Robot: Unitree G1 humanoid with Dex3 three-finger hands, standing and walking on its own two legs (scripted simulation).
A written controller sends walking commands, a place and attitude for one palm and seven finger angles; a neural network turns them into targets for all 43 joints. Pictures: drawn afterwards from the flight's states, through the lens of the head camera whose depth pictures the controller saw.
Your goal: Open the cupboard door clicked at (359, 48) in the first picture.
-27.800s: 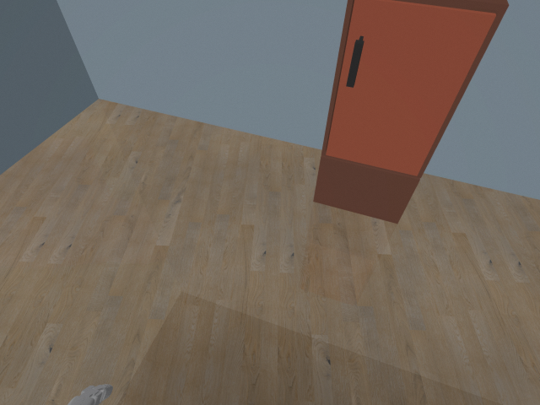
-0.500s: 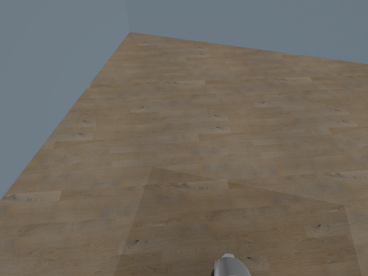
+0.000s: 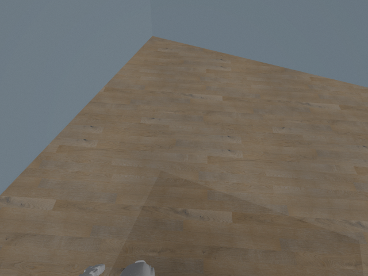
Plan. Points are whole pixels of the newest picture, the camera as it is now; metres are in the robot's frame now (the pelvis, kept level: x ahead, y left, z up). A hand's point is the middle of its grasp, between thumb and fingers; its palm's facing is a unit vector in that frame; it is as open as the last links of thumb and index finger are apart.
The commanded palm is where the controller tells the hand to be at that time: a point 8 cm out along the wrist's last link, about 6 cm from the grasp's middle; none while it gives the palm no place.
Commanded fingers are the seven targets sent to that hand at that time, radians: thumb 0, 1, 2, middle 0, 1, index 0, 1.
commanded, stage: turn to face it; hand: left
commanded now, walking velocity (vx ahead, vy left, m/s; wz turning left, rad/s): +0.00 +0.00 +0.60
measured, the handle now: out of the picture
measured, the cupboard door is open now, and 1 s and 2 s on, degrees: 48 48 48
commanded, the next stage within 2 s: none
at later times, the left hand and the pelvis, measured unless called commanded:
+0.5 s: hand out of the picture +0.08 +0.21 -0.16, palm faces +0.27 -0.91 -0.32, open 7.4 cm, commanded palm none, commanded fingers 0.00 0.90 0.90 -0.20 -0.30 -0.20 -0.30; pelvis +0.04 -0.03 -0.01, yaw +16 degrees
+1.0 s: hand out of the picture +0.01 +0.19 -0.17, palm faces +0.57 -0.78 -0.26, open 7.4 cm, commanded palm none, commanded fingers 0.00 0.90 0.90 -0.20 -0.30 -0.20 -0.30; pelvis +0.06 -0.04 -0.01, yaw +36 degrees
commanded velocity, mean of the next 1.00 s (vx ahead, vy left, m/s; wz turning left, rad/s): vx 0.00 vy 0.00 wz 0.60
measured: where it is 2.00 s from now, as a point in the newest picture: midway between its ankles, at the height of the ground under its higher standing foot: outside the picture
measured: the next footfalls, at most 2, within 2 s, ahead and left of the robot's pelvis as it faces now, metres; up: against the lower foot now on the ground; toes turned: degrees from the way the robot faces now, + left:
left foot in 0.08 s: +0.11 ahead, +0.12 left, +0.00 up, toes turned +11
right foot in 0.48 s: +0.11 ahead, -0.16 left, +0.00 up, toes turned +15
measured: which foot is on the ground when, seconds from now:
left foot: up 0.00-0.06, down 0.08-0.48, up 0.50-0.78, down 0.80-1.00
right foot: down 0.00-0.08, up 0.10-0.46, down 0.48-0.80, up 0.82-1.00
